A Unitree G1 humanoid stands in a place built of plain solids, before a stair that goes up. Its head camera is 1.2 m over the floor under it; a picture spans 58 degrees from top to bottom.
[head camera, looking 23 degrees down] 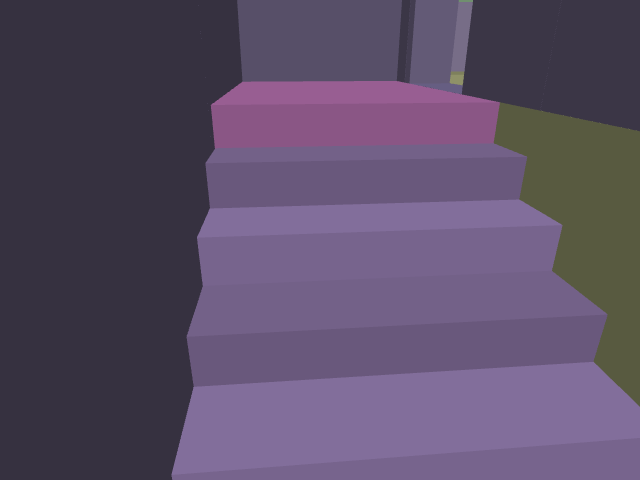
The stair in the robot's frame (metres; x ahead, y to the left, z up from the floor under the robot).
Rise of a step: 0.17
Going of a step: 0.28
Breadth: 1.20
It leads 5 degrees to the left of straight ahead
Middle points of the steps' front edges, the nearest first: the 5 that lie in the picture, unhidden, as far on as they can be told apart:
0.74 -0.26 0.34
1.02 -0.24 0.51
1.29 -0.21 0.68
1.57 -0.19 0.85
1.85 -0.16 1.02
